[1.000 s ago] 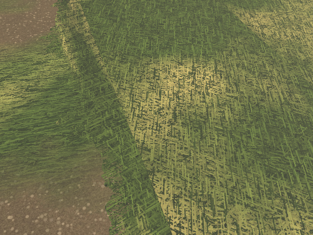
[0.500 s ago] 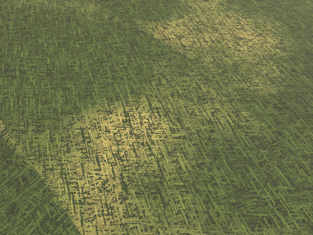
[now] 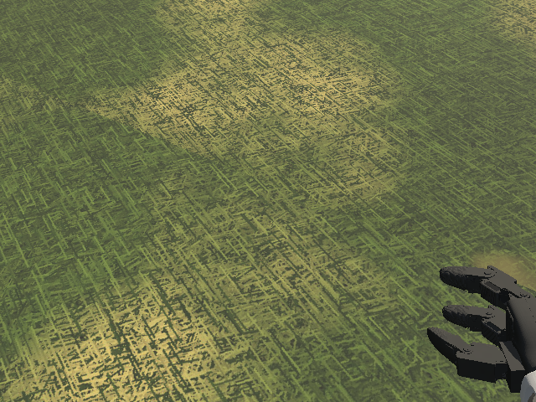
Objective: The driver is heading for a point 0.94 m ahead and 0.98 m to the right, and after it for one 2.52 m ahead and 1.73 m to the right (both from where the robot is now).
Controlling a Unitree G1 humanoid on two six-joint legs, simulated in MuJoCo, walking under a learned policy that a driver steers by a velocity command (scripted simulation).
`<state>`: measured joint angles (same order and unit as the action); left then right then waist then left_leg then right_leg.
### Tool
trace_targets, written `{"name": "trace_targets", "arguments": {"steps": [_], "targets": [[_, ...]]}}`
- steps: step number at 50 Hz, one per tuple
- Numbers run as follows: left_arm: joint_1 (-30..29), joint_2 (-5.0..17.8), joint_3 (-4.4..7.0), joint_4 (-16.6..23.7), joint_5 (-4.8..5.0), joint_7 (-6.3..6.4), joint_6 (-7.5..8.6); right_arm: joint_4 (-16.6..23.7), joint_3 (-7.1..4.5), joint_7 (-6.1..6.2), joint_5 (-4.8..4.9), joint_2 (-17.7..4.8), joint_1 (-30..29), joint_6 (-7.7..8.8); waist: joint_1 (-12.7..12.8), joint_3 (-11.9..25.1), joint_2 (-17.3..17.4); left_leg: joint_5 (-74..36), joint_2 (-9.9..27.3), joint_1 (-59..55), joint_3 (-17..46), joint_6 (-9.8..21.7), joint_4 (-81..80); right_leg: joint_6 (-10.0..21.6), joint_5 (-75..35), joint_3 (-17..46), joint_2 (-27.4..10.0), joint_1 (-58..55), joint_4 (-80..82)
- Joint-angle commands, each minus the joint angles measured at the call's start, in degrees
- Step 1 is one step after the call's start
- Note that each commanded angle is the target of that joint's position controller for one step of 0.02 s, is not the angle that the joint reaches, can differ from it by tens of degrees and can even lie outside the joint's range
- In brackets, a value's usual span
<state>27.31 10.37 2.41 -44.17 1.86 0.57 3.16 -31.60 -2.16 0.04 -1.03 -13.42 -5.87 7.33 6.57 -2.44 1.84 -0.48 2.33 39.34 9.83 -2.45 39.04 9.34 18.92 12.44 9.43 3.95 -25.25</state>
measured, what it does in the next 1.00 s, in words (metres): walks ahead, turning right: left foot, then right foot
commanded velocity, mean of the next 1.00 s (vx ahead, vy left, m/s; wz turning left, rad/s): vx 0.61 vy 0.00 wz -0.99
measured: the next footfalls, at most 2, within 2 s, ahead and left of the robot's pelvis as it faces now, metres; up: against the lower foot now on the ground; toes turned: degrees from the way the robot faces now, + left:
left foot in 0.12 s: +0.37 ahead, +0.12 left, +0.00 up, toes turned -16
right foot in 0.64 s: +0.22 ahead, -0.11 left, +0.00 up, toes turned -43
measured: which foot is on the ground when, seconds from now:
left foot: up 0.00-0.10, down 0.12-0.62, up 0.64-1.00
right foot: down 0.00-0.12, up 0.14-0.62, down 0.64-1.00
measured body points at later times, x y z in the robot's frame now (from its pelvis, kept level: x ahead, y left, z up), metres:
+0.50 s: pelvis +0.24 +0.04 +0.00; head +0.25 -0.02 +0.45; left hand +0.54 +0.19 -0.06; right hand +0.19 -0.29 -0.12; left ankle +0.33 +0.14 -0.74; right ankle +0.23 -0.10 -0.69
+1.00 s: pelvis +0.44 -0.18 -0.02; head +0.43 -0.24 +0.42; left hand +0.64 +0.01 -0.12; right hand +0.44 -0.56 -0.06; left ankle +0.65 -0.23 -0.73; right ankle +0.20 -0.08 -0.74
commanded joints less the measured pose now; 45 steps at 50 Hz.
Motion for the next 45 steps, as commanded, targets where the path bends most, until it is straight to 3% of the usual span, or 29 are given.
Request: {"name": "trace_targets", "arguments": {"steps": [1, 3, 4, 5, 6, 7, 8, 9, 10, 11, 12, 14, 15, 17, 18, 20, 24, 29, 30, 31, 32, 33, 34, 35, 37, 39, 41, 43, 45], "targets": [[0.38, 10.26, 3.51, 1.53, 0.14, 1.31, -1.25, 6.46, -1.88, -0.79, 0.67, -3.0, -7.82, 1.08, -0.03, 0.91, -7.12, -8.94, -9.67, -16.5, -8.68, -0.51, -11.09, -1.23, -26.08, 10.34, -4.8, 12.83, 2.73], [-0.11, 9.9, 3.94, 1.09, 0.48, 1.94, -2.16, 7.2, -3.17, -0.81, 1.79, -5.02, -7.21, 1.37, -0.99, 1.92, -8.67, -7.58, -10.61, -18.14, -7.09, 0.09, -15.11, -2.77, -27.1, 13.53, -4.98, 8.11, -3.21], [-2.38, 10.22, 4.22, 2.11, 0.68, 2.27, -2.24, 7.11, -3.96, -0.36, 1.94, -6.7, -5.31, 1.62, -2.68, 3.06, -9.23, -7.49, -10.36, -20.27, -6.61, 0.83, -16.64, -3.94, -31.52, 14.47, -4.87, 6.37, -7.82], [-5.87, 11.08, 4.59, 3.67, 0.69, 2.52, -2.14, 6.02, -4.61, 0.17, 1.66, -7.91, 0.2, 1.88, -6.33, 6.39, -9.8, -12.3, -9.25, -26.59, -6.88, 1.71, -19.08, -5.89, -36.32, 13.71, -3.91, 5.74, -14.89], [-9.52, 10.51, 4.31, 5.61, -0.02, 2.19, -2.01, 3.44, -4.87, 0.37, 0.92, -9.13, 12.56, 1.87, -12.34, 15.05, -10.46, -18.98, -2.93, -42.15, -3.59, 4.36, -16.97, -7.99, -32.09, 11.1, -2.95, 8.98, -29.41], [-6.01, 2.25, 1.82, 7.72, -2.62, 1.69, -2.41, 1.54, -4.16, 0.45, 0.07, -11.03, 20.58, 1.21, -10.5, 25.08, 2.92, -43.86, 14.19, -60.98, 10.17, 7.06, -5.0, -9.61, 21.08, 4.39, 0.77, 21.85, -47.33], [7.31, 7.4, 1.77, 9.35, 0.25, 0.49, -2.83, 0.21, -4.04, -0.75, -1.04, -12.01, 22.85, 0.79, -5.37, 37.3, 21.91, -32.12, 31.27, -72.64, 37.3, 21.97, -7.65, -11.07, 27.04, 5.1, 0.34, 33.29, -65.69], [4.15, 13.28, 2.8, 8.07, 0.33, 0.06, -4.01, 3.33, -4.0, -0.29, -1.11, -8.74, 15.9, -0.36, -6.81, 35.63, 13.51, -8.62, 26.73, -66.48, 35.22, 21.83, -13.0, -12.89, 17.3, 3.14, -7.02, 35.05, -69.33], [-5.19, 15.77, 3.62, 10.08, 0.22, -0.15, -4.9, 4.15, -2.57, 0.61, -0.83, -4.0, 11.54, -1.7, -8.09, 25.63, 6.9, -1.98, 20.12, -56.4, 21.58, 18.31, -15.17, -13.74, 11.46, -1.18, -8.64, 36.29, -65.45], [-8.71, 15.67, 4.0, 10.68, -0.06, 0.21, -5.67, 3.5, -1.87, 1.14, -0.48, -3.51, 9.38, -3.09, -6.68, 18.54, 0.79, -1.69, 16.17, -46.29, 14.31, 15.35, -17.13, -14.51, 8.62, -4.15, -10.04, 34.89, -63.16], [-9.37, 15.63, 4.41, 11.5, -0.13, 0.48, -6.06, 2.43, -2.04, 1.3, -0.14, -4.64, 7.79, -3.73, -4.97, 12.13, 0.46, -4.34, 13.53, -37.07, 9.01, 14.57, -18.67, -14.68, 7.19, -5.2, -11.58, 33.58, -59.68], [-9.5, 11.15, 3.39, 12.23, 0.24, 0.61, -6.27, -0.59, -2.95, 1.19, -0.34, -6.69, 7.97, -3.72, -3.93, 6.39, 2.77, -9.47, 10.71, -26.1, 0.24, 14.12, -21.86, -14.06, 8.11, -8.06, -13.51, 29.58, -50.73], [-10.4, 9.4, 2.83, 12.67, 0.06, 0.94, -6.01, -1.93, -3.31, 1.03, -0.45, -7.49, 8.36, -3.52, -4.17, 6.48, 3.59, -14.79, 11.39, -25.83, -1.87, 15.22, -22.64, -14.13, 8.75, -9.12, -14.07, 29.63, -47.54], [-12.21, 9.89, 2.71, 12.96, -0.47, 1.09, -5.89, -3.68, -4.14, 0.95, -0.58, -9.66, 9.32, -3.38, -4.93, 9.77, 3.13, -17.9, 15.0, -29.23, -2.85, 17.37, -23.26, -13.82, 5.11, -9.09, -16.18, 30.19, -43.01], [-12.91, 10.79, 2.82, 12.83, -0.34, 0.73, -5.88, -4.47, -4.48, 0.95, -0.28, -10.65, 10.15, -3.52, -5.38, 11.81, 2.05, -6.82, 16.52, -30.06, -2.71, 17.53, -25.12, -13.07, 2.05, -8.94, -17.51, 29.68, -41.26], [-13.96, 12.75, 3.22, 13.05, -0.06, -0.38, -5.92, -5.11, -5.18, 1.09, 1.2, -13.11, 9.62, -3.78, -5.05, 11.79, 4.0, 17.05, 17.32, -28.89, -2.64, 15.76, -29.8, -11.02, -2.21, -9.67, -18.3, 28.32, -37.73], [-15.73, 15.22, 4.0, 11.62, -0.02, -1.48, -5.87, -5.89, -6.19, 0.63, 2.69, -15.81, 9.22, -3.6, -4.85, 7.7, 4.59, 31.01, 16.85, -27.94, -7.94, 11.83, -33.39, -7.91, -2.86, -13.42, -17.31, 24.18, -29.01], [-13.99, 13.28, 3.77, 8.65, 0.46, -2.0, -5.97, -6.57, -5.89, -1.03, 3.0, -15.11, 7.83, -3.99, -3.08, 2.6, 4.3, 34.37, 16.44, -29.62, -14.8, 9.02, -29.6, -4.62, 3.17, -20.78, -15.95, 16.54, -17.28], [-10.12, 12.71, 3.86, 6.75, 0.59, -1.96, -5.79, -6.36, -5.58, -1.09, 3.04, -14.26, 5.97, -4.35, -0.84, 1.64, 2.34, 35.2, 14.81, -27.02, -17.93, 7.97, -24.85, -3.53, 1.19, -23.59, -14.26, 11.32, -11.94], [-2.87, 14.0, 4.74, 3.02, 0.48, -1.66, -5.4, -6.19, -4.93, -0.93, 2.42, -11.85, 5.42, -4.62, 1.41, 1.26, -4.03, 32.03, 10.44, -22.97, -22.17, 6.64, -12.42, -1.88, 1.81, -24.5, -10.57, 3.69, -6.95], [6.78, 17.81, 6.2, 0.27, 0.24, -1.4, -4.69, -4.77, -3.64, -1.02, 1.6, -8.42, 3.19, -4.69, 5.03, -1.46, -15.7, 31.53, 5.77, -6.6, -24.24, 3.95, 13.99, 3.37, 5.59, -9.04, -15.16, -6.68, -2.35], [4.62, 23.33, 5.78, 3.37, 0.33, -1.99, -2.27, -0.04, -1.75, -1.37, 1.28, -3.42, 2.43, -3.23, -0.84, -4.23, -25.17, 37.64, -3.21, 18.85, -16.7, 1.9, 31.94, 11.31, 5.4, 19.71, -22.37, -12.41, 2.83], [2.18, 21.43, 5.52, 6.39, -0.12, -3.19, 0.46, 2.3, -2.02, -2.03, 2.81, -7.54, -1.51, -0.97, 0.85, -1.11, -16.68, 33.72, -3.63, 26.09, -7.04, 2.87, 35.41, 15.67, 14.02, 35.39, -29.07, -14.28, 13.93], [-0.06, 19.25, 4.65, 7.03, -0.19, -3.2, 1.72, 2.49, -2.56, -2.76, 3.71, -10.28, -2.4, 0.59, -1.16, -1.85, -11.11, 29.87, -0.99, 26.89, -5.15, 3.75, 33.77, 14.28, 13.48, 33.84, -30.71, -13.9, 13.83], [-2.89, 15.89, 3.1, 7.93, -0.09, -2.3, 1.32, 0.17, -2.58, -3.25, 1.84, -10.26, -0.28, 1.4, -3.67, -1.61, -6.17, 22.54, 1.21, 18.32, -4.95, 2.67, 25.82, 10.7, 10.88, 23.13, -26.57, -6.82, 10.98], [-4.2, 14.61, 2.4, 9.02, -0.63, -0.26, 0.68, -0.37, -3.11, -3.59, 1.47, -11.12, -1.4, 1.04, -4.31, -1.73, -5.25, 13.76, -0.07, 10.52, -5.34, 0.75, 15.44, 8.65, 7.3, 16.55, -22.49, -1.8, 12.5], [-3.62, 14.91, 2.49, 8.65, -0.47, 1.38, -0.08, 0.6, -2.18, -3.96, 1.44, -8.14, -5.3, 0.64, -3.45, -2.4, -4.85, 6.09, -2.96, 3.52, -7.44, -0.49, 5.44, 6.97, -0.09, 10.86, -19.02, 2.84, 12.6], [-1.86, 15.06, 2.67, 7.29, 0.04, 2.24, -0.66, 2.07, -1.3, -4.51, 1.79, -5.23, -9.03, 0.55, -2.03, -3.28, -6.39, 1.39, -5.4, -3.52, -9.75, -0.59, -2.05, 5.31, -3.14, 7.7, -17.0, 7.69, 12.82], [-1.39, 14.66, 2.74, 6.37, 0.52, 2.45, -0.56, 2.72, -1.71, -4.57, 2.67, -5.72, -8.77, 0.62, -2.4, -3.46, -9.25, -0.83, -5.28, -10.64, -8.42, -0.29, -6.22, 3.78, -3.5, 8.24, -17.21, 10.29, 13.01]]}}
